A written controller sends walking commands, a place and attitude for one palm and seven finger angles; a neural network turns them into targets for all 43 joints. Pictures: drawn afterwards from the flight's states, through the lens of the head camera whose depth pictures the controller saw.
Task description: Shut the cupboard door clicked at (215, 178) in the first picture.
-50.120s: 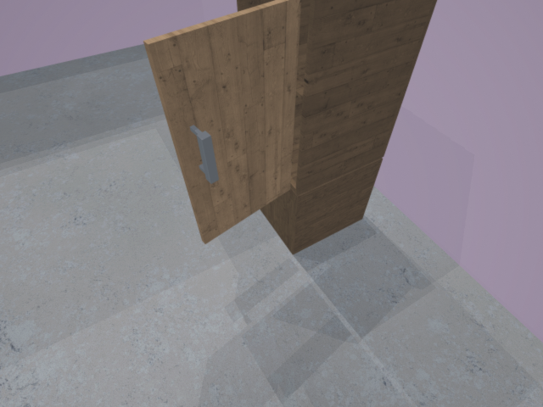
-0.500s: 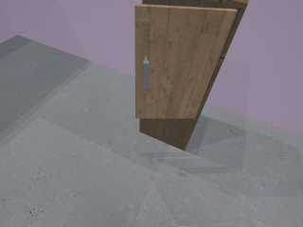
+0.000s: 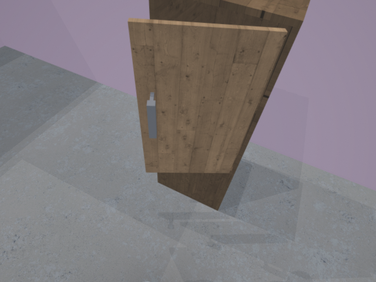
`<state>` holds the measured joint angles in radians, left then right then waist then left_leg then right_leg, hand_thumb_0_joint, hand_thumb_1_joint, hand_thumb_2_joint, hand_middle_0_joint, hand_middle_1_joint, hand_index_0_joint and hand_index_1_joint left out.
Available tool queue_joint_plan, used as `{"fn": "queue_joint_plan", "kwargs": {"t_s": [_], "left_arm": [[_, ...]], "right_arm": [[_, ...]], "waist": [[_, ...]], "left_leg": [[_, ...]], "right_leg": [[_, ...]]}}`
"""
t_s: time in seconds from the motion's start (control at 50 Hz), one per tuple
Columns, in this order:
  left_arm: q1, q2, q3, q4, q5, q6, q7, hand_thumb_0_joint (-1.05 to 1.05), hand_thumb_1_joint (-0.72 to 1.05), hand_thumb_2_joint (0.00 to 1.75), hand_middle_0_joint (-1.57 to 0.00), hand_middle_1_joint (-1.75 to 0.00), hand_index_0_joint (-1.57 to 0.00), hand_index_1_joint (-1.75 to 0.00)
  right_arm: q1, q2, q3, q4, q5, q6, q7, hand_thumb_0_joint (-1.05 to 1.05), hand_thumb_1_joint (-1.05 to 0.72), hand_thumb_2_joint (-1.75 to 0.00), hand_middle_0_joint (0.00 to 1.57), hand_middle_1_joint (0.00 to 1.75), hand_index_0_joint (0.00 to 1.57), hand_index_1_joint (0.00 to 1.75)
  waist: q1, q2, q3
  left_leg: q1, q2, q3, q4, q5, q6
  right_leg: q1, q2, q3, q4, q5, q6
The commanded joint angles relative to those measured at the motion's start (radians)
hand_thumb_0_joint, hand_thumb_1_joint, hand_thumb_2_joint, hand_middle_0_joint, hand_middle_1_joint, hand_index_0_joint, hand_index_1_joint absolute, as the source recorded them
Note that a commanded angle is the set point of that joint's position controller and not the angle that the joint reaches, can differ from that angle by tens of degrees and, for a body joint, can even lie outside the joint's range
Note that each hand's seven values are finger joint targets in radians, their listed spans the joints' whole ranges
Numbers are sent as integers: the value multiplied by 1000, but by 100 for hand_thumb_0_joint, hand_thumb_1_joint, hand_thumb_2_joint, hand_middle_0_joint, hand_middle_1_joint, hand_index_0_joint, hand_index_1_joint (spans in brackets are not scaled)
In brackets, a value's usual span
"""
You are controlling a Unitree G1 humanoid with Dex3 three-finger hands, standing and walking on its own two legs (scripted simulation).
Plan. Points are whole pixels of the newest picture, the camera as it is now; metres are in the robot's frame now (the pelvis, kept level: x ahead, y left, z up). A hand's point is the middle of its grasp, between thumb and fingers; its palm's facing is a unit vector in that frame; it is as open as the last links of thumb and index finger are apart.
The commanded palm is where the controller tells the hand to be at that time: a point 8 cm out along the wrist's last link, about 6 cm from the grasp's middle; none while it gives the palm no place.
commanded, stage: take the last steps up to it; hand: left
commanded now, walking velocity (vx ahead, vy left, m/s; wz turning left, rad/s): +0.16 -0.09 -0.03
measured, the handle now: (152, 115) +0.53 +0.13 +0.01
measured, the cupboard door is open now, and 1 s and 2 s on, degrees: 28 28 28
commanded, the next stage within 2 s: come to a stop and stand still in 0.02 s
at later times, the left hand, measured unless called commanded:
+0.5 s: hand (139, 271) +0.17 +0.12 -0.16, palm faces +0.00 -0.97 -0.24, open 7.4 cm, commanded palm none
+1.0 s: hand out of the picture +0.07 +0.21 -0.16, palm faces +0.04 -0.96 -0.29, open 7.4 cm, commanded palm none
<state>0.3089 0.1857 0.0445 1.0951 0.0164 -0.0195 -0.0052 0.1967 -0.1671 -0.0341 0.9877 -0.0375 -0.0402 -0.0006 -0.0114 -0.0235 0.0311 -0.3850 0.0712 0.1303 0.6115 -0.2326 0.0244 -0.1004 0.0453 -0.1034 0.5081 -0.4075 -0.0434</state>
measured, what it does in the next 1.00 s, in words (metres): steps on the spot: right foot, then left foot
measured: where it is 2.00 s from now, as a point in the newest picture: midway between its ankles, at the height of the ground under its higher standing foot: outside the picture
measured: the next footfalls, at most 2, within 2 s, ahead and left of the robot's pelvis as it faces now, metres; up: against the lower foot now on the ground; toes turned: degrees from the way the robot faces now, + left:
right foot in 0.32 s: +0.18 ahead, -0.19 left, +0.00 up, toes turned -3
left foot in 0.70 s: +0.09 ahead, +0.08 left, +0.00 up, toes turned +4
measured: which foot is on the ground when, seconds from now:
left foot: down 0.00-0.32, up 0.34-0.68, down 0.70-1.00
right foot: down 0.00-0.00, up 0.02-0.30, down 0.32-0.72, up 0.74-0.88, down 0.90-1.00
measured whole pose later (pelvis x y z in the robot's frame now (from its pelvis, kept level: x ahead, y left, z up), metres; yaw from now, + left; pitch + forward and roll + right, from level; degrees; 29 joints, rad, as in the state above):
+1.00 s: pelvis +0.04 +0.01 -0.01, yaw +1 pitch -2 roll +1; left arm 0.32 0.20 0.01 0.93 0.03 0.03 0.03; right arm 0.23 -0.17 -0.04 0.86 -0.01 0.04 0.00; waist 0.01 0.04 0.01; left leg -0.29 -0.05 0.10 0.66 -0.35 0.05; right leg -0.36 -0.03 -0.01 0.68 -0.29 -0.01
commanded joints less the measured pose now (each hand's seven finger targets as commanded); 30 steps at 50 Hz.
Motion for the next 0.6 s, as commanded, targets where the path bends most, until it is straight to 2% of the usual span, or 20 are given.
{"fn": "queue_joint_plan", "kwargs": {"t_s": [0.0,0.02,0.06,0.12,0.14,0.16,0.18,0.2,0.24,0.26,0.28,0.3,0.32,0.34,0.36,0.4,0.42,0.46,0.52,0.58], "left_arm": [[-24,94,13,-108,2,-9,1,0,90,90,-20,-30,-20,-30],[-54,96,21,-95,13,-1,2,0,90,90,-20,-30,-20,-30],[-53,84,23,-89,12,5,-8,0,90,90,-20,-30,-20,-30],[-8,28,14,-75,4,17,-7,0,90,90,-20,-30,-20,-30],[-6,14,9,-72,3,23,-2,0,90,90,-20,-30,-20,-30],[-19,11,7,-78,1,28,4,0,90,90,-20,-30,-20,-30],[-17,10,5,-79,0,32,8,0,90,90,-20,-30,-20,-30],[-11,16,5,-80,1,34,10,0,90,90,-20,-30,-20,-30],[27,46,14,-74,6,34,11,0,90,90,-20,-30,-20,-30],[44,90,20,-79,10,24,14,0,90,90,-20,-30,-20,-30],[48,146,29,-83,17,17,22,0,90,90,-20,-30,-20,-30],[32,207,38,-89,21,16,26,0,90,90,-20,-30,-20,-30],[32,236,37,-97,18,15,25,0,90,90,-20,-30,-20,-30],[7,228,39,-105,17,17,32,0,90,90,-20,-30,-20,-30],[-14,208,43,-103,18,21,42,0,90,90,-20,-30,-20,-30],[-42,198,44,-114,14,23,53,0,90,90,-20,-30,-20,-30],[-43,196,46,-120,11,22,55,0,90,90,-20,-30,-20,-30],[-64,199,53,-137,11,28,60,0,90,90,-20,-30,-20,-30],[-72,201,55,-154,16,28,61,0,90,90,-20,-30,-20,-30],[-98,211,57,-170,25,32,55,0,90,90,-20,-30,-20,-30]], "right_arm": [[332,-277,-47,35,-5,6,-35,0,-90,-90,20,30,20,30],[279,-226,-35,26,-2,4,-40,0,-90,-90,20,30,20,30],[181,-157,-14,-4,2,-5,-44,0,-90,-90,20,30,20,30],[141,-145,-10,0,5,-13,-45,0,-90,-90,20,30,20,30],[121,-136,-11,0,5,-9,-47,0,-90,-90,20,30,20,30],[101,-136,-10,-4,7,-4,-50,0,-90,-90,20,30,20,30],[92,-151,-11,-4,9,5,-49,0,-90,-90,20,30,20,30],[73,-159,-18,1,12,15,-49,0,-90,-90,20,30,20,30],[49,-172,-32,3,20,33,-44,0,-90,-90,20,30,20,30],[50,-156,-34,1,24,40,-41,0,-90,-90,20,30,20,30],[67,-130,-37,-5,31,46,-35,0,-90,-90,20,30,20,30],[111,-90,-35,-6,38,58,-28,0,-90,-90,20,30,20,30],[130,-88,-38,-6,40,74,-28,0,-90,-90,20,30,20,30],[97,-74,-38,-9,40,85,-29,0,-90,-90,20,30,20,30],[78,-72,-39,-10,36,92,-34,0,-90,-90,20,30,20,30],[51,-106,-38,-14,35,89,-34,0,-90,-90,20,30,20,30],[39,-114,-39,-19,35,89,-29,0,-90,-90,20,30,20,30],[15,-114,-39,-33,34,95,-20,0,-90,-90,20,30,20,30],[-11,-109,-35,-52,29,98,-10,0,-90,-90,20,30,20,30],[11,-96,-31,-56,32,90,-5,0,-90,-90,20,30,20,30]], "waist": [[-103,223,-82],[-81,228,-7],[-33,157,82],[4,142,-21],[9,154,-44],[6,144,-31],[6,155,-55],[11,185,-57],[35,176,-54],[43,106,-44],[41,-11,-61],[29,-166,-86],[32,-160,-113],[39,-140,-82],[39,-159,-63],[45,-182,-87],[48,-170,-122],[55,-152,-155],[60,-157,-154],[46,-179,-143]], "left_leg": [[437,432,-553,-333,187,208],[335,376,-497,-359,198,167],[206,322,-362,-379,220,141],[263,238,-153,-311,529,116],[264,213,-99,-279,641,107],[245,211,-79,-252,720,102],[250,202,-69,-232,717,96],[244,201,-67,-212,659,91],[213,167,-53,-155,496,56],[174,120,-45,-102,376,18],[104,43,-17,-23,155,-23],[54,-50,14,103,-167,-51],[84,-68,-31,273,-389,-50],[56,-66,-90,398,-422,-44],[4,-63,-120,470,-420,-45],[-97,-57,-165,557,-367,-62],[-111,-61,-172,560,-338,-71],[-96,-63,-165,506,-299,-80],[-64,-68,-157,410,-263,-89],[20,-69,-129,222,-249,-80]], "right_leg": [[-480,-54,112,620,-184,-14],[-514,-85,143,669,-94,-2],[-488,-122,139,658,0,21],[-387,-117,99,470,58,51],[-335,-108,82,375,85,59],[-289,-98,62,291,106,62],[-249,-83,46,233,135,66],[-214,-80,33,173,158,67],[-138,-71,14,41,295,66],[-91,-94,72,-30,487,55],[-51,-196,212,-21,762,10],[-27,-355,332,-78,936,-76],[-59,-445,351,-135,950,-151],[-96,-445,375,-143,936,-176],[-90,-442,389,-129,993,-194],[10,-425,337,-79,1111,-186],[47,-415,312,-72,1110,-174],[59,-402,270,-78,1008,-159],[21,-398,269,-99,911,-155],[-33,-375,263,-114,762,-141]]}}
